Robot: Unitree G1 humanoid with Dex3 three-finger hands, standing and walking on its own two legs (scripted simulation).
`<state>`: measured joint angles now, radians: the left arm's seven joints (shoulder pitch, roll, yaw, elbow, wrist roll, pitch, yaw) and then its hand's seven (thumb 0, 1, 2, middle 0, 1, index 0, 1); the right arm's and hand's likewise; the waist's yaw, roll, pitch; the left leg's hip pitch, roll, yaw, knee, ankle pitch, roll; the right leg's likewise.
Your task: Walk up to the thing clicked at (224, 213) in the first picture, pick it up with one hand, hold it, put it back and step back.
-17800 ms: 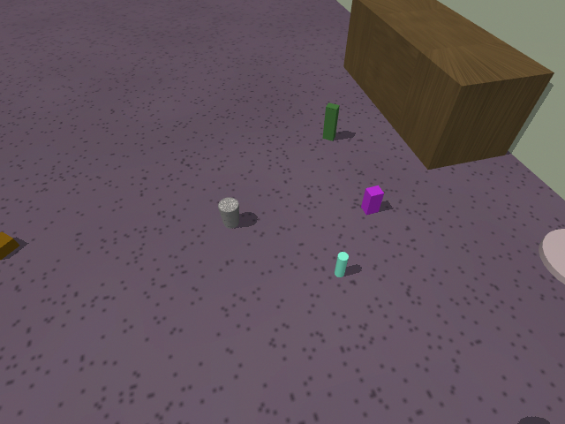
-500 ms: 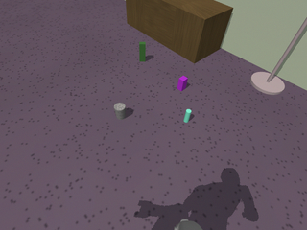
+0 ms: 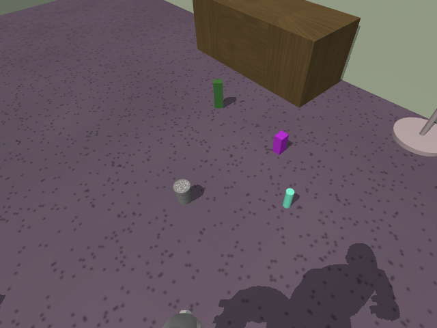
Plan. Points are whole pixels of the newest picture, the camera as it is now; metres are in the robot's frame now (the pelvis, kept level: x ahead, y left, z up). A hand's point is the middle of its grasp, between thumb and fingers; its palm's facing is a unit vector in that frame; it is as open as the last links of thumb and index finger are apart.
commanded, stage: walk up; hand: left
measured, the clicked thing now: (183, 192) +0.89 +0.27 -0.71
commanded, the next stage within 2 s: none
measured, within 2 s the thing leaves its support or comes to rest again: neither
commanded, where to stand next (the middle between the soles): +0.50 +0.03 m, yaw +0 degrees
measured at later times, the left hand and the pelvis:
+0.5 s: hand (83, 278) +0.26 +0.34 -0.15, palm faces -0.08 -0.95 -0.32, open 7.4 cm; pelvis +0.19 +0.07 +0.00, yaw -1 degrees
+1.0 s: hand (128, 206) +0.43 +0.28 -0.12, palm faces -0.05 -0.92 -0.38, open 7.4 cm; pelvis +0.34 +0.02 +0.00, yaw -2 degrees
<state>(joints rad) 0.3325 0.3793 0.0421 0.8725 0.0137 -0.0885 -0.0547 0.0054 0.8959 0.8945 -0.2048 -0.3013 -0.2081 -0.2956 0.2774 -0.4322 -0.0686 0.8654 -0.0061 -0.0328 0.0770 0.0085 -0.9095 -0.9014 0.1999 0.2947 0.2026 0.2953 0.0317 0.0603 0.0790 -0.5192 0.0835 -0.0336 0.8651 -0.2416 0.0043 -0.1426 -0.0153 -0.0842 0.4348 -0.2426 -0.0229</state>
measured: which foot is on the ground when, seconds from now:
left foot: up 0.00-0.12, down 0.14-0.74, up 0.76-1.00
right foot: down 0.00-0.18, up 0.20-0.68, down 0.70-1.00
